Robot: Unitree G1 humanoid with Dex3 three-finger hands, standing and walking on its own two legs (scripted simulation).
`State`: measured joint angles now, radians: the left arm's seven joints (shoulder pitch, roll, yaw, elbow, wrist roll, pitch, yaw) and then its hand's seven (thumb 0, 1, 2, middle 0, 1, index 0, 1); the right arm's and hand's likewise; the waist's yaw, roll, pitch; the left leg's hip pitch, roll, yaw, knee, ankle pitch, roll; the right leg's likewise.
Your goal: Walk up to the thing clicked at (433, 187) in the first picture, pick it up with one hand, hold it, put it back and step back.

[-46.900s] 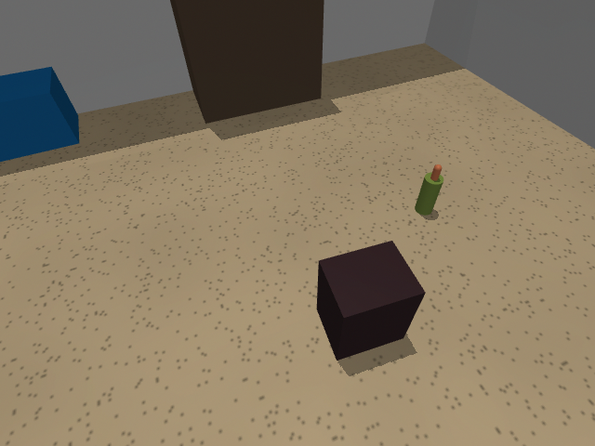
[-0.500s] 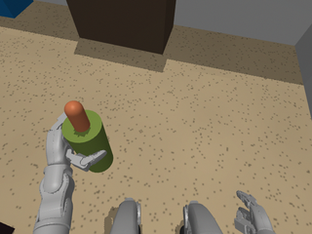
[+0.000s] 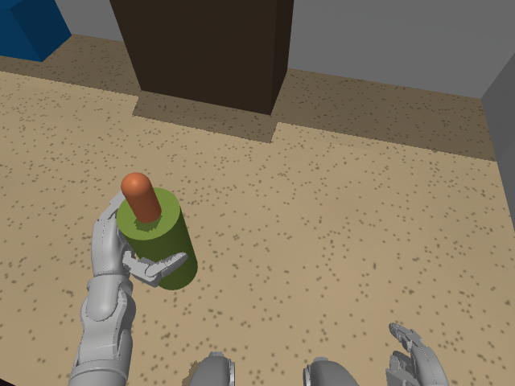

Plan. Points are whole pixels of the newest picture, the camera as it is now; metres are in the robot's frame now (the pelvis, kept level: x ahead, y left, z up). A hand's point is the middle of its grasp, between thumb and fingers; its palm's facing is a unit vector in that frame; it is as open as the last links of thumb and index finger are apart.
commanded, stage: lift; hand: left
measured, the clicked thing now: (159, 234) +0.33 +0.17 +0.05
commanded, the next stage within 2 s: hold in 0.44 s
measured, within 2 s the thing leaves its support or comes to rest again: neither
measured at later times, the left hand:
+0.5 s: hand (157, 221) +0.34 +0.17 +0.07, palm faces +0.11 -0.99 +0.01, open 11.4 cm
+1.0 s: hand (157, 223) +0.33 +0.16 +0.09, palm faces +0.11 -0.99 +0.01, open 11.3 cm
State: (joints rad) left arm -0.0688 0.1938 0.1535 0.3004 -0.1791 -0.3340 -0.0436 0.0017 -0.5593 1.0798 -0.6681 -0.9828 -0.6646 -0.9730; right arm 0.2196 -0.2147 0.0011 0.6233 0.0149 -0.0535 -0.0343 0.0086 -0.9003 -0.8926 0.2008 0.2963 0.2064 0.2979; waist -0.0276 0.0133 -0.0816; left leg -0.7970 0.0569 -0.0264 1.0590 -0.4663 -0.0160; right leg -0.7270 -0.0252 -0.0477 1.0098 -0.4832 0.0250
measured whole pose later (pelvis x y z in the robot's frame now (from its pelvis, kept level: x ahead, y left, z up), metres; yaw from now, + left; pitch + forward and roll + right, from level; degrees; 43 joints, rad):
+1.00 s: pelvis +0.01 -0.01 +0.03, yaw +0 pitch +6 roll -1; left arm -0.07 0.17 0.13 0.34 -0.17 -0.33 -0.04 0.00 -0.54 1.06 -0.67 -0.97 -0.67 -0.96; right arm 0.22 -0.22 0.00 0.65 0.01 -0.02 -0.03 0.01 -0.91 -0.90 0.20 0.30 0.21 0.30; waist -0.02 0.01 -0.04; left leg -0.57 0.05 -0.01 0.87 -0.40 -0.02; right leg -0.51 -0.03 -0.04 0.83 -0.42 0.02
